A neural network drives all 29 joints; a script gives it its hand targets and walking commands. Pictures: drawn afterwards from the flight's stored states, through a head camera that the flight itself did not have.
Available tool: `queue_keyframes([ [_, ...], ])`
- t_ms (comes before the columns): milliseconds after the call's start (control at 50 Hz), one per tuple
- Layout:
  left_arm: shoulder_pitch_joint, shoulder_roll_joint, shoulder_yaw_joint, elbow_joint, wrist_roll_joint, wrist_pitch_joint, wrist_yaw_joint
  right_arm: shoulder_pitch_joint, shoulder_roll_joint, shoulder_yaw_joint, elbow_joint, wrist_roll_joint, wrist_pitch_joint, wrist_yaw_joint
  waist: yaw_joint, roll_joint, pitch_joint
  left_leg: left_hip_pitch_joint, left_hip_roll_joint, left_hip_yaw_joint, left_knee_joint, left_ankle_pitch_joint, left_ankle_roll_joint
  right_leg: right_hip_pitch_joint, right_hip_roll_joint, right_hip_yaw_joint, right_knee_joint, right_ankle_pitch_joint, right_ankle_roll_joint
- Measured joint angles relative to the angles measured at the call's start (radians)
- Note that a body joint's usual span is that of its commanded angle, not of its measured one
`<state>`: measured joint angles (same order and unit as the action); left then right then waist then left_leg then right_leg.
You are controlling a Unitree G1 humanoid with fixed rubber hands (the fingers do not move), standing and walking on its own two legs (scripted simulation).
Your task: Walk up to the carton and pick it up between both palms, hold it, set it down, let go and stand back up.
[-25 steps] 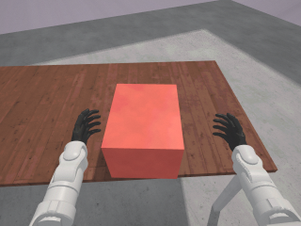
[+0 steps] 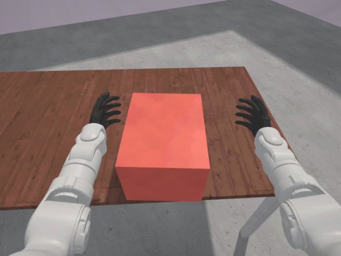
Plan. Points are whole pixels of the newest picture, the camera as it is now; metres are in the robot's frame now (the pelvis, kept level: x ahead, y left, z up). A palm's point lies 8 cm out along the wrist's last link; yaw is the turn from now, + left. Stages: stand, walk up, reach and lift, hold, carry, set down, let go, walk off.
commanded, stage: reach and lift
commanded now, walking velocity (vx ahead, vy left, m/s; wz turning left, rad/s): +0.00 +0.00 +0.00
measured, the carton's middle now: (165, 144) +0.47 +0.03 -0.06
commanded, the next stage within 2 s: none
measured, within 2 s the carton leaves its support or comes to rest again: neither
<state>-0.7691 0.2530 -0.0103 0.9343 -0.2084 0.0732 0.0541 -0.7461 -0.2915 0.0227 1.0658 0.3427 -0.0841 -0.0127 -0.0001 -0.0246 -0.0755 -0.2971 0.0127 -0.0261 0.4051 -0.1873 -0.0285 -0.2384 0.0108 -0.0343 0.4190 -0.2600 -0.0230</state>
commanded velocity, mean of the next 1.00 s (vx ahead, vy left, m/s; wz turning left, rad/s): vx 0.00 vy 0.00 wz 0.00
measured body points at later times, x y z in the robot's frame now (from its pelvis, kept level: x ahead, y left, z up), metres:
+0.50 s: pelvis -0.01 +0.01 -0.01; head +0.03 +0.02 +0.44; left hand +0.44 +0.20 +0.08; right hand +0.43 -0.20 +0.09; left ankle +0.01 +0.14 -0.74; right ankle -0.03 -0.10 -0.74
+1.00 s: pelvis -0.05 +0.00 -0.05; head +0.06 +0.01 +0.39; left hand +0.43 +0.19 +0.01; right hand +0.42 -0.21 +0.00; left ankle +0.01 +0.14 -0.74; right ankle -0.03 -0.10 -0.74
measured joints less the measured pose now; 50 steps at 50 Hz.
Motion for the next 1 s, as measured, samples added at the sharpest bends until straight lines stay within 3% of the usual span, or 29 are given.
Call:
queue_keyframes([
  [200,-0.159,0.015,-0.023,0.156,-0.024,-0.012,0.016,-0.169,0.000,0.030,0.170,0.026,0.004,0.000,0.000,0.000,-0.044,-0.090,0.006,0.000,0.025,0.001,-0.002,-0.083,0.006,0.000,0.008,0.011,0.000],
  [280,-0.198,0.019,-0.036,0.217,-0.036,-0.040,0.018,-0.200,-0.001,0.037,0.188,0.037,0.002,0.000,0.000,0.000,-0.066,-0.131,0.009,0.000,0.035,0.002,-0.001,-0.121,0.009,0.000,0.010,0.017,0.001],
  [560,-0.220,0.012,-0.090,0.438,-0.072,-0.281,0.013,-0.235,-0.002,0.061,0.371,0.045,-0.133,0.008,0.000,0.001,-0.113,-0.315,0.011,0.000,0.109,0.003,-0.002,-0.308,0.010,0.000,0.089,0.016,0.003],
  [680,-0.240,0.012,-0.145,0.516,-0.123,-0.370,0.018,-0.239,-0.001,0.061,0.384,0.050,-0.181,0.021,0.000,0.002,-0.144,-0.458,0.012,0.000,0.180,-0.001,-0.002,-0.458,0.010,0.000,0.173,0.006,0.003],
  [1000,-0.320,0.020,-0.201,0.598,-0.199,-0.468,0.021,-0.260,-0.001,0.062,0.383,0.050,-0.230,0.032,0.000,0.002,-0.202,-0.703,0.013,0.000,0.340,-0.040,-0.005,-0.717,0.010,0.000,0.364,-0.049,-0.004],
])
